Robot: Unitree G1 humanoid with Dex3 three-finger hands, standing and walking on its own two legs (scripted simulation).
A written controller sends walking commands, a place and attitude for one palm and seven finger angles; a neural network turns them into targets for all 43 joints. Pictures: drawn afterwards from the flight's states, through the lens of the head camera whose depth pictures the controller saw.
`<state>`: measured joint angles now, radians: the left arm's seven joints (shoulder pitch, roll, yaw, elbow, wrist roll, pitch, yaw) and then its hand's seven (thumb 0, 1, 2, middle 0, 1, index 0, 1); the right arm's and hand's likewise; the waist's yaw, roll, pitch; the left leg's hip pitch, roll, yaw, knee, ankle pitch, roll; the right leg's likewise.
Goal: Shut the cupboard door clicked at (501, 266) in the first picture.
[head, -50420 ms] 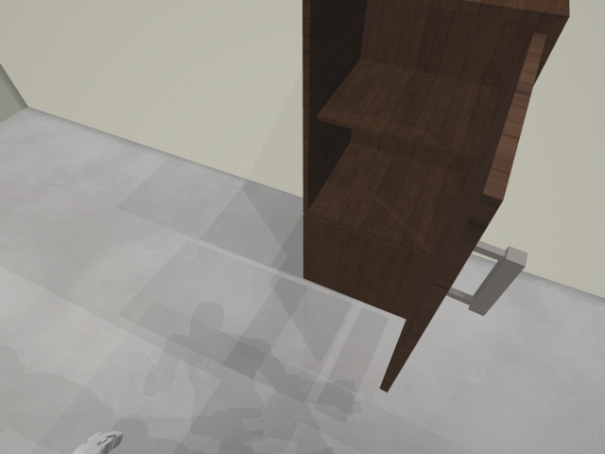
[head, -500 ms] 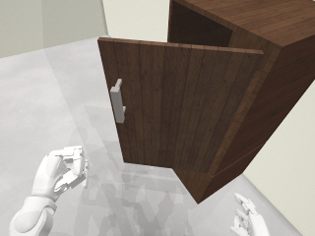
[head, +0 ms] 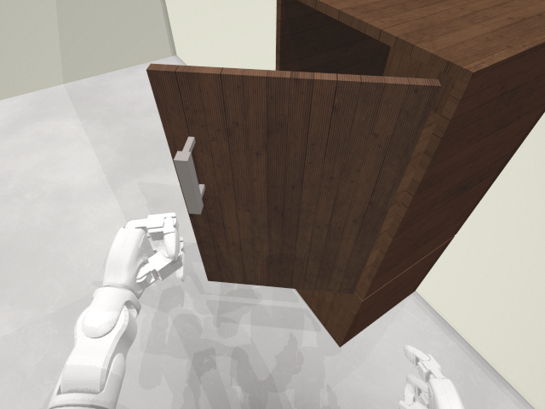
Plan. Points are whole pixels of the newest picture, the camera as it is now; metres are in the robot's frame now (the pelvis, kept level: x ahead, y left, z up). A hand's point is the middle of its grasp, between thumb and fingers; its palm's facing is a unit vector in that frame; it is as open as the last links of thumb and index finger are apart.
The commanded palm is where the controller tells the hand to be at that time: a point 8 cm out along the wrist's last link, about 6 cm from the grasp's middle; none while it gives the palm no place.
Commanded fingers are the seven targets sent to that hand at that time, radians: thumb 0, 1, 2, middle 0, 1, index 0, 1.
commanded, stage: bring the fist close to the handle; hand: left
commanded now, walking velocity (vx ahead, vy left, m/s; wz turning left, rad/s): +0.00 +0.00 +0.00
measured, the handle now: (193, 176) +0.45 +0.16 +0.09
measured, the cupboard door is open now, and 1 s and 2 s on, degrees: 51 51 35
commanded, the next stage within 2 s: push the door shut along its arc in 0.84 s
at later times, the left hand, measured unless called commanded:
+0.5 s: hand (208, 220) +0.36 +0.12 +0.10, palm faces -0.04 -1.00 -0.02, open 3.1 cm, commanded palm +0.33 +0.18 +0.10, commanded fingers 0.00 0.90 0.90 -1.30 -1.50 -1.30 -1.50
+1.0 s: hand (206, 221) +0.35 +0.12 +0.10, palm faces -0.03 -1.00 -0.03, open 3.1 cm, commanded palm +0.34 +0.17 +0.10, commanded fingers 0.00 0.90 0.90 -1.30 -1.50 -1.30 -1.50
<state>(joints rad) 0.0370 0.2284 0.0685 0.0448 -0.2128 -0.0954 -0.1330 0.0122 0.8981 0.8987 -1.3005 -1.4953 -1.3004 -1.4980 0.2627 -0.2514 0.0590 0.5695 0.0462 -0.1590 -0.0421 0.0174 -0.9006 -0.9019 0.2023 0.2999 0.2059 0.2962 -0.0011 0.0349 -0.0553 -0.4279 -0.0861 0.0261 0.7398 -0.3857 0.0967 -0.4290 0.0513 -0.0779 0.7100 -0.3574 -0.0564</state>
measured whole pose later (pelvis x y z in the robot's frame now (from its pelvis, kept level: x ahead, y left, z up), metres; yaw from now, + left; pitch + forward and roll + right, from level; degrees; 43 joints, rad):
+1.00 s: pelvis +0.00 -0.02 +0.00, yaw -1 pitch +5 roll +0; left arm -0.24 0.23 0.11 0.41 -0.21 -0.20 -0.13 0.01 0.90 0.90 -1.30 -1.50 -1.30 -1.50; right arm 0.26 -0.26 0.03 0.59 0.06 -0.07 -0.04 0.02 -0.90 -0.90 0.20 0.30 0.20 0.30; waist -0.01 0.03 -0.06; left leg -0.42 -0.07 0.03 0.70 -0.37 0.07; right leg -0.44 0.07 -0.07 0.69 -0.34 -0.09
